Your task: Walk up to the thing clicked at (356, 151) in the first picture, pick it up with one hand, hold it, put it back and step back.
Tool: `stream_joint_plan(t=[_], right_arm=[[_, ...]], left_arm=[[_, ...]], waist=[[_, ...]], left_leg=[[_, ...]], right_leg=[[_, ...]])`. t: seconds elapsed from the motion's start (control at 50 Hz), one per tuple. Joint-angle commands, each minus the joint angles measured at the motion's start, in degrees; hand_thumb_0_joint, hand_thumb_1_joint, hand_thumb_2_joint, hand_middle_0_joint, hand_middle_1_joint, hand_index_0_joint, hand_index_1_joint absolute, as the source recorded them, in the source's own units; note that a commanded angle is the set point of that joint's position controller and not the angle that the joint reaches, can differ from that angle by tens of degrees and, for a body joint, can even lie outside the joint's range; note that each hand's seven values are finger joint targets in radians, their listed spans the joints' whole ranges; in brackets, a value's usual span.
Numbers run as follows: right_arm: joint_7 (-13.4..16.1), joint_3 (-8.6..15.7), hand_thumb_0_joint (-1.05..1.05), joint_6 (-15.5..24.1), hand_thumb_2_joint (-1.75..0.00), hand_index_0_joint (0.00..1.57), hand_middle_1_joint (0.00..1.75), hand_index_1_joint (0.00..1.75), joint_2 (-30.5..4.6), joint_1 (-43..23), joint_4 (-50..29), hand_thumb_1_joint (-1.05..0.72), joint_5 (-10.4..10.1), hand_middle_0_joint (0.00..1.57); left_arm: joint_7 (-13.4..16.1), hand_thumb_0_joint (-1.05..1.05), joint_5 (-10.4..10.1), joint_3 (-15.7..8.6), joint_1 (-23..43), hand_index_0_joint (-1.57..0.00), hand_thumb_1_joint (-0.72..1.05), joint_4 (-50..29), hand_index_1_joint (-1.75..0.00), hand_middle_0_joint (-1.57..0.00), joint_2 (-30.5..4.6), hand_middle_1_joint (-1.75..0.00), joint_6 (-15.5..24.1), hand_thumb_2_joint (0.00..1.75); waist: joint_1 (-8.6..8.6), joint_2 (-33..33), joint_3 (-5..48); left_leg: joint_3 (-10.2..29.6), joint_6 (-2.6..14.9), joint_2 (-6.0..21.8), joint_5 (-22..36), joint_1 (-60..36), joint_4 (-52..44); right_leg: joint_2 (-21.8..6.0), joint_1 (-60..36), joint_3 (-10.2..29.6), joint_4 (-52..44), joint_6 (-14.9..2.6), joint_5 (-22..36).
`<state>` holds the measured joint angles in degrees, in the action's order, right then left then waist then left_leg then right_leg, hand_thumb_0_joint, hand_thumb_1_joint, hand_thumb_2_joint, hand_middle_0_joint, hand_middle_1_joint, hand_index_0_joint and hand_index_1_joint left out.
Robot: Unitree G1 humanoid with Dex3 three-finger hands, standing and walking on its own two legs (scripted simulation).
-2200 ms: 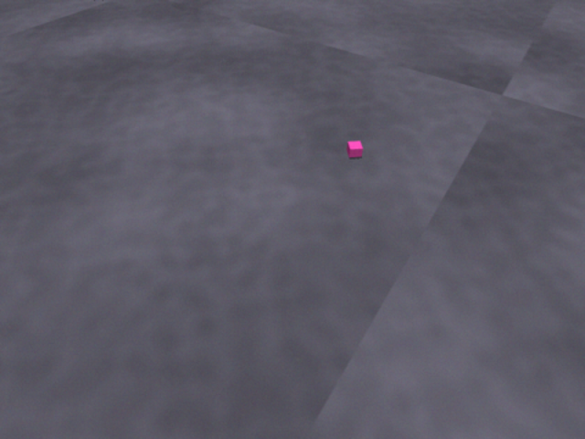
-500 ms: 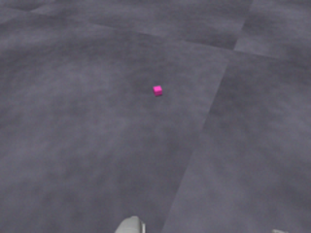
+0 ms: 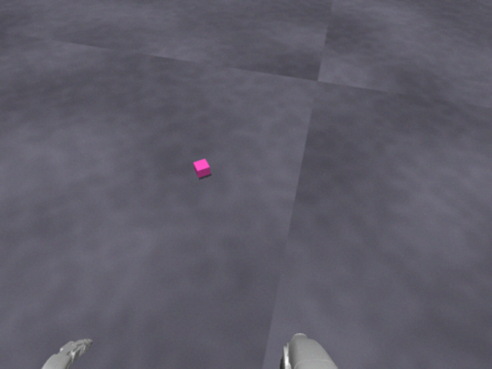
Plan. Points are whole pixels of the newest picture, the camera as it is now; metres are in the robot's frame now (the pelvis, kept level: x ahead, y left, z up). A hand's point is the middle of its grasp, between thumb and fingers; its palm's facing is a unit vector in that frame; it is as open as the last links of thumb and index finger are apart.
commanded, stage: walk up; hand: left
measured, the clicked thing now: (201, 168) +1.18 +0.23 -0.74
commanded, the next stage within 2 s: none
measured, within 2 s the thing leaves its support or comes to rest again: neither
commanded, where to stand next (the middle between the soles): +0.79 +0.00 m, yaw +0 degrees
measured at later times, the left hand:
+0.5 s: hand (130, 293) +0.27 +0.24 -0.13, palm faces -0.03 -0.92 -0.38, open 7.3 cm
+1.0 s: hand (139, 197) +0.52 +0.28 -0.14, palm faces -0.08 -0.94 -0.34, open 7.3 cm
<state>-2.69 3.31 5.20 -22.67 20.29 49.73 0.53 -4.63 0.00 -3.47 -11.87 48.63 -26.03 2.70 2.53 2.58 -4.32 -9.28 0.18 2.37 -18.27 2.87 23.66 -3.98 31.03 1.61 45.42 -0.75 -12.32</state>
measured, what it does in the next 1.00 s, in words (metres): walks ahead: right foot, then left foot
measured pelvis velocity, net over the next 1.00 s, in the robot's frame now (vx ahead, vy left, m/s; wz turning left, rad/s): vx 0.44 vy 0.01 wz -0.03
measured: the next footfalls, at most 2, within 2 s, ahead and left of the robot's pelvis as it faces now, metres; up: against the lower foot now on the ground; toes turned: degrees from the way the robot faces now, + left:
right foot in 0.12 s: +0.24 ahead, -0.13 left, +0.00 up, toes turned -4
left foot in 0.62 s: +0.45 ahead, +0.13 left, +0.00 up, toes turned +3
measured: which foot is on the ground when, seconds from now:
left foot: down 0.00-0.16, up 0.18-0.60, down 0.62-1.00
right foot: up 0.00-0.10, down 0.12-0.66, up 0.68-1.00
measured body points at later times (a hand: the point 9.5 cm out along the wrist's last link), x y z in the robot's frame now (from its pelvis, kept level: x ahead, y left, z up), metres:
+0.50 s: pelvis +0.23 -0.03 +0.00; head +0.25 -0.04 +0.45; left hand +0.28 +0.29 -0.10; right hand +0.29 -0.36 -0.12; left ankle +0.35 +0.13 -0.69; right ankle +0.20 -0.13 -0.74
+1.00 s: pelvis +0.44 +0.01 +0.00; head +0.45 +0.02 +0.45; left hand +0.53 +0.33 -0.12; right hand +0.47 -0.30 -0.10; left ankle +0.41 +0.13 -0.74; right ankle +0.54 -0.14 -0.70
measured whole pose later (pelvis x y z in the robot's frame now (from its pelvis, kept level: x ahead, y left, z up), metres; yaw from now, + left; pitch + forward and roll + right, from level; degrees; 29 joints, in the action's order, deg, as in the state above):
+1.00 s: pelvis +0.44 +0.01 +0.00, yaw -1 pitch -3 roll +1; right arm -2.3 2.5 4.8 -22.0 19.9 47.7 0.2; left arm -3.7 0.6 -3.1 -14.9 49.8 -24.1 2.0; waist 1.4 2.7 -5.0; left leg -4.7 1.2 0.2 -16.8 5.5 25.4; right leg -5.6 28.7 0.2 45.3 -0.3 -13.0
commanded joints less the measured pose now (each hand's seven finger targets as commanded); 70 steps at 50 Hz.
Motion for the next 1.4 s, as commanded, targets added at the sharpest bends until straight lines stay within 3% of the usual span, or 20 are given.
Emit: stream_joint_plan(t=[0.0, 0.1, 0.14, 0.16, 0.26, 0.44, 0.54, 0.6, 0.62, 0.64, 0.66, 0.78, 0.94, 1.06, 1.08, 1.12, 1.14, 1.2, 1.24, 1.38], right_arm=[[0.8, 4.5, 0.00, 1.3, -0.90, 0.20, 0.30, 0.30, -16.2, -2.8, -5.8, -0.90, -0.2, 0.20], [1.2, 2.8, 0.00, 0.5, -0.90, 0.20, 0.30, 0.30, -12.9, 0.0, -6.2, -0.90, -0.1, 0.20], [1.1, 1.7, 0.00, 0.0, -0.90, 0.20, 0.30, 0.30, -10.6, 5.8, -6.4, -0.90, -0.7, 0.20], [1.7, 2.7, 0.00, -0.5, -0.90, 0.20, 0.30, 0.30, -15.5, 3.5, -5.0, -0.90, -0.4, 0.20], [0.8, 2.3, 0.00, -2.0, -0.90, 0.20, 0.30, 0.30, -11.8, 3.3, -2.1, -0.90, -1.1, 0.20], [-1.5, 3.5, 0.00, -2.3, -0.90, 0.20, 0.30, 0.30, -11.5, -7.4, -5.2, -0.90, 0.9, 0.20], [-1.8, 3.3, 0.00, -0.6, -0.90, 0.20, 0.30, 0.30, -10.6, -10.2, -5.6, -0.90, 1.0, 0.20], [-1.1, 4.6, 0.00, -0.1, -0.90, 0.20, 0.30, 0.30, -13.2, -0.4, -2.0, -0.90, 1.1, 0.20], [-0.4, 5.7, 0.00, 0.3, -0.90, 0.20, 0.30, 0.30, -16.0, 5.2, -0.6, -0.90, 1.5, 0.20], [0.2, 6.9, 0.00, 0.6, -0.90, 0.20, 0.30, 0.30, -20.8, 8.0, -1.7, -0.90, 2.2, 0.20], [0.3, 7.0, 0.00, 0.5, -0.90, 0.20, 0.30, 0.30, -21.5, 7.3, -2.5, -0.90, 0.2, 0.20], [1.4, 3.6, 0.00, 1.1, -0.90, 0.20, 0.30, 0.30, -14.3, -1.0, -4.6, -0.90, -1.3, 0.20], [1.3, 4.1, 0.00, 1.0, -0.90, 0.20, 0.30, 0.30, -15.8, 0.8, -6.0, -0.90, -0.4, 0.20], [1.3, 3.2, 0.00, 0.1, -0.90, 0.20, 0.30, 0.30, -13.9, -2.8, -8.3, -0.90, -0.6, 0.20], [1.2, 2.3, 0.00, 0.0, -0.90, 0.20, 0.30, 0.30, -11.0, -0.1, -8.1, -0.90, -0.6, 0.20], [1.3, 1.3, 0.00, -0.9, -0.90, 0.20, 0.30, 0.30, -9.5, 4.4, -7.1, -0.90, -0.4, 0.20], [1.9, 2.7, 0.00, -1.4, -0.90, 0.20, 0.30, 0.30, -14.1, 2.6, -6.3, -0.90, 0.1, 0.20], [1.3, 2.9, 0.00, -1.7, -0.90, 0.20, 0.30, 0.30, -13.9, 1.7, -3.3, -0.90, -1.0, 0.20], [0.5, 2.7, 0.00, -2.1, -0.90, 0.20, 0.30, 0.30, -12.3, 3.8, -2.1, -0.90, -0.7, 0.20], [-0.9, 3.1, 0.00, -2.1, -0.90, 0.20, 0.30, 0.30, -11.2, -3.9, -3.9, -0.90, 0.9, 0.20]], left_arm=[[-0.8, 0.00, 0.2, -2.2, 4.0, -0.20, 0.90, -4.3, -0.30, -0.20, -6.7, -0.30, 1.2, 0.90], [0.8, 0.00, 0.5, -4.6, -8.4, -0.20, 0.90, -0.4, -0.30, -0.20, -11.4, -0.30, 2.1, 0.90], [2.0, 0.00, 0.2, -6.5, -13.6, -0.20, 0.90, -1.0, -0.30, -0.20, -19.2, -0.30, 2.6, 0.90], [2.2, 0.00, -0.8, -6.4, -10.5, -0.20, 0.90, -1.5, -0.30, -0.20, -18.8, -0.30, 2.4, 0.90], [3.2, 0.00, -1.1, -3.8, -2.5, -0.20, 0.90, -2.5, -0.30, -0.20, -11.6, -0.30, 3.1, 0.90], [3.1, 0.00, 0.5, -4.7, -5.7, -0.20, 0.90, -4.2, -0.30, -0.20, -12.3, -0.30, 4.4, 0.90], [3.1, 0.00, 0.4, -4.4, -7.4, -0.20, 0.90, -3.5, -0.30, -0.20, -12.8, -0.30, 3.8, 0.90], [3.2, 0.00, 0.5, -3.6, -7.0, -0.20, 0.90, -4.1, -0.30, -0.20, -12.1, -0.30, 3.2, 0.90], [3.2, 0.00, 0.2, -2.3, -9.6, -0.20, 0.90, -4.2, -0.30, -0.20, -9.1, -0.30, 3.0, 0.90], [3.1, 0.00, -0.6, -1.1, -12.5, -0.20, 0.90, -5.0, -0.30, -0.20, -4.4, -0.30, 2.9, 0.90], [4.0, 0.00, -0.6, -2.5, -11.9, -0.20, 0.90, -3.4, -0.30, -0.20, -9.7, -0.30, 2.2, 0.90], [2.9, 0.00, -0.8, -1.9, -11.7, -0.20, 0.90, -0.6, -0.30, -0.20, -8.9, -0.30, 1.2, 0.90], [1.1, 0.00, 0.6, -2.3, -0.7, -0.20, 0.90, -4.1, -0.30, -0.20, -6.7, -0.30, 0.9, 0.90], [1.7, 0.00, 0.7, -4.1, -8.6, -0.20, 0.90, -0.6, -0.30, -0.20, -8.8, -0.30, 2.2, 0.90], [2.3, 0.00, 0.9, -5.0, -12.8, -0.20, 0.90, 0.5, -0.30, -0.20, -11.0, -0.30, 2.8, 0.90], [3.1, 0.00, 0.9, -5.8, -12.8, -0.20, 0.90, -1.9, -0.30, -0.20, -16.5, -0.30, 3.5, 0.90], [3.1, 0.00, 0.1, -5.6, -9.8, -0.20, 0.90, -2.1, -0.30, -0.20, -17.2, -0.30, 3.0, 0.90], [3.6, 0.00, -0.2, -4.1, -5.9, -0.20, 0.90, -2.7, -0.30, -0.20, -12.5, -0.30, 3.1, 0.90], [3.4, 0.00, 0.0, -3.8, -4.4, -0.20, 0.90, -2.9, -0.30, -0.20, -11.7, -0.30, 3.4, 0.90], [2.9, 0.00, 0.8, -4.3, -6.6, -0.20, 0.90, -4.6, -0.30, -0.20, -12.2, -0.30, 3.3, 0.90]], waist=[[-0.36, -9.8, 0.3], [-8.20, 3.9, 10.2], [-8.52, 16.2, 14.1], [-8.56, 10.6, 11.7], [-1.86, 4.2, 0.0], [-4.66, 2.9, -2.0], [-5.12, 3.6, 1.4], [0.22, -3.2, 5.3], [2.64, -11.0, 8.9], [2.72, -23.6, 12.2], [2.90, -17.8, 11.9], [-2.76, -10.0, 3.0], [-0.23, -11.1, -1.7], [-6.02, -4.0, 4.6], [-7.85, 3.7, 8.3], [-6.68, 10.7, 6.1], [-6.48, 8.8, 4.4], [-3.96, 4.2, -0.9], [-2.48, 6.8, 0.6], [-4.90, 5.9, -0.9]], left_leg=[[5.8, 9.68, 12.0, 17.4, 6.5, -6.9], [3.1, 5.84, 7.9, 21.8, 11.8, 21.4], [5.4, 1.91, -3.2, -11.1, 31.5, 44.4], [9.1, 1.80, -0.2, -11.8, 33.2, 47.8], [12.9, 2.03, 3.0, 2.8, 23.6, 39.8], [12.4, -1.47, 5.4, 9.1, 30.4, 20.9], [8.7, 1.10, 3.6, 10.3, 20.1, 9.3], [5.6, 3.00, -0.5, 8.7, 3.1, 5.7], [10.5, 5.41, 2.2, 2.5, -6.0, 2.7], [34.0, 10.21, 16.6, -2.4, -14.8, -1.2], [47.9, 15.50, 22.2, -4.6, -15.5, -7.1], [16.6, 9.90, 11.3, 26.1, 3.9, -5.2], [13.3, 12.95, 11.9, 23.8, 6.1, -7.1], [11.9, 8.44, 9.1, 14.1, 14.9, 7.9], [8.6, 6.88, 4.9, 11.4, 17.7, 20.7], [9.3, 2.60, -4.7, -11.3, 32.7, 40.1], [11.3, 2.82, -1.8, -11.9, 32.8, 43.2], [15.5, 2.50, 1.3, -3.8, 29.8, 39.9], [12.8, 1.95, 1.2, -0.1, 26.8, 36.6], [9.5, -0.72, 3.5, 3.5, 26.4, 19.0]], right_leg=[[0.2, -9.4, -4.3, -10.2, -1.02, 7.9], [2.9, -33.6, -2.9, -15.5, -4.04, 2.3], [-19.1, -46.5, 37.0, -27.9, -12.58, -8.9], [-20.0, -42.8, 39.8, -28.8, -15.57, -9.5], [-7.4, -17.8, 10.4, -30.5, -5.70, 8.6], [-10.1, -21.0, 7.0, -35.1, -10.67, -7.5], [-10.2, -23.3, 3.7, -25.8, -10.07, 9.1], [-6.9, -17.8, 0.5, -11.8, -7.67, 13.9], [-2.6, -11.6, -3.0, 2.6, -5.86, 12.7], [4.2, 1.7, -5.5, 17.0, -2.01, -7.6], [6.1, 7.3, -1.2, 22.3, -2.65, -19.4], [0.3, -2.2, 2.5, 18.0, -0.98, -5.8], [-2.4, -2.6, -2.6, -2.9, 0.58, 0.5], [1.7, -27.0, -3.6, -14.4, -1.64, 4.6], [0.0, -34.0, -0.5, -18.3, -2.75, -0.3], [-20.0, -35.0, 32.7, -31.2, -9.93, -17.8], [-22.0, -30.7, 36.7, -32.7, -13.50, -22.5], [-13.1, -21.9, 18.2, -32.8, -8.08, -9.7], [-9.7, -20.4, 10.1, -31.7, -8.66, -2.8], [-10.6, -19.1, 5.7, -33.1, -12.18, -11.1]])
